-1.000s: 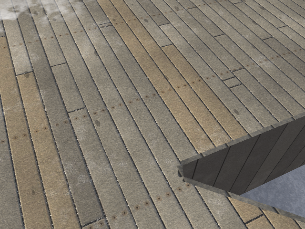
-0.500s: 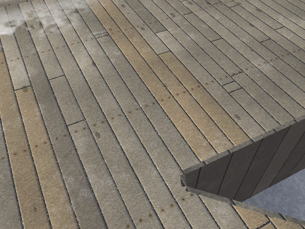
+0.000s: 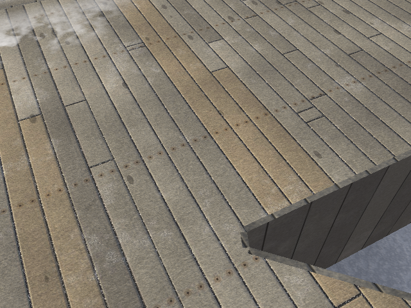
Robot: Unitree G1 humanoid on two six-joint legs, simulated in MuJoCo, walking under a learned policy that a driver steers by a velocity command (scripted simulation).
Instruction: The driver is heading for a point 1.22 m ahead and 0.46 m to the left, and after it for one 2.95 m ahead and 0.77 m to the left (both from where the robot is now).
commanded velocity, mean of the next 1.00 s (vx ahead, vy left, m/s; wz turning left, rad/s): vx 0.32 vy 0.00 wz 0.03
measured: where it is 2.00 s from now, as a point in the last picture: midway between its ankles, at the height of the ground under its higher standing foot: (166, 189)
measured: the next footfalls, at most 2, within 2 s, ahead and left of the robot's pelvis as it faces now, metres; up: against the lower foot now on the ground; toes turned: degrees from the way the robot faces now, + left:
right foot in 0.96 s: +0.55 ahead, -0.10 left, +0.00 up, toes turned +0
left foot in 1.58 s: +0.81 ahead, +0.22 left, +0.00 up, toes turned +24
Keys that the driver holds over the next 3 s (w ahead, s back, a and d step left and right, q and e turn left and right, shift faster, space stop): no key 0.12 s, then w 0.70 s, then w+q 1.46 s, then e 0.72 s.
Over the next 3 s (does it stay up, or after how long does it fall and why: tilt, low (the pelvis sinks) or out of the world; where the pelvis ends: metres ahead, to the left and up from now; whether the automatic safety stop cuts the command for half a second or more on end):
stays up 1.19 0.40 -0.01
